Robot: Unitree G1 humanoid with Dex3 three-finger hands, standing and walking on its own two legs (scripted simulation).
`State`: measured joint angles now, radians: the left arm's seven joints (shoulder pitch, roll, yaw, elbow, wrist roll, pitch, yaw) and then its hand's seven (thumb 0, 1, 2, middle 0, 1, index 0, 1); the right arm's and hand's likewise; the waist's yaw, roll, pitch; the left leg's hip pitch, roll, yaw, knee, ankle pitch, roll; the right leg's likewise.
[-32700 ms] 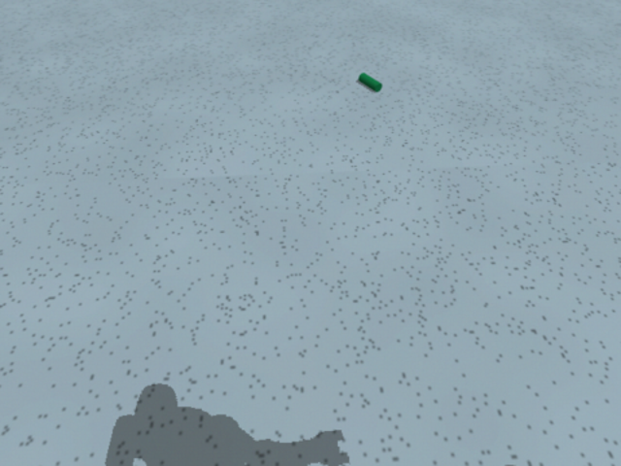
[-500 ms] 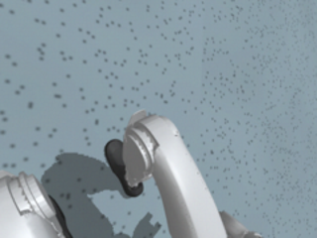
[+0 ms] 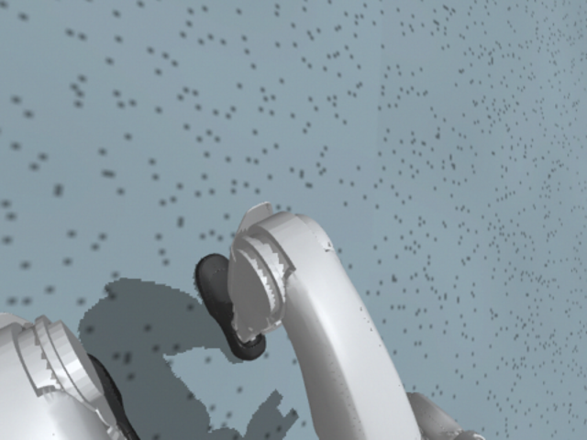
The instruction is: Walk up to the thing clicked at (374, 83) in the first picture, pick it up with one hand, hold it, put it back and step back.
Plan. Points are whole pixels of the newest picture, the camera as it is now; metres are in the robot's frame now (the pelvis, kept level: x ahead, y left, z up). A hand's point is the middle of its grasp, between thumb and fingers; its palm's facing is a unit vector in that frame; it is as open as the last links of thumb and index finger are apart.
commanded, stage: withdraw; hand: left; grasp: from above
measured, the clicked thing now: out of the picture +0.52 +0.26 -0.30
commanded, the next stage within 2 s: home in 0.72 s
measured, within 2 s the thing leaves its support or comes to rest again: neither
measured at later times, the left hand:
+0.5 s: hand out of the picture +0.48 +0.27 -0.08, palm faces -0.49 -0.10 -0.87, open 13.0 cm
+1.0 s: hand out of the picture +0.52 +0.29 -0.15, palm faces -0.31 -0.12 -0.94, open 13.2 cm
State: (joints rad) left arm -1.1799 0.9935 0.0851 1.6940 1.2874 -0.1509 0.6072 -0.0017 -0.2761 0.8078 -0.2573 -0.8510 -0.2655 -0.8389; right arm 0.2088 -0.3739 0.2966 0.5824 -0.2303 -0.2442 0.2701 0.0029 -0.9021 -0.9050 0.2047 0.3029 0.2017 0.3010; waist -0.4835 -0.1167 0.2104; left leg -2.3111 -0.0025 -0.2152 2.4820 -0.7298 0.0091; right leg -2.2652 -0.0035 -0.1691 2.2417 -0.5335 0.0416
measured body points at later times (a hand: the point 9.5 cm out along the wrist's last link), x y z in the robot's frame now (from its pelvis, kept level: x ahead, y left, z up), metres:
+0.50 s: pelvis +0.00 -0.01 +0.05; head +0.22 +0.06 +0.43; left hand +0.50 +0.27 -0.03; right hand +0.10 -0.28 -0.05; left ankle +0.06 +0.12 -0.29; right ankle +0.14 -0.12 -0.29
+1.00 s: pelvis +0.02 +0.00 +0.01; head +0.28 +0.09 +0.37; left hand +0.53 +0.29 -0.10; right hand +0.04 -0.26 -0.08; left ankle +0.06 +0.12 -0.29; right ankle +0.14 -0.12 -0.29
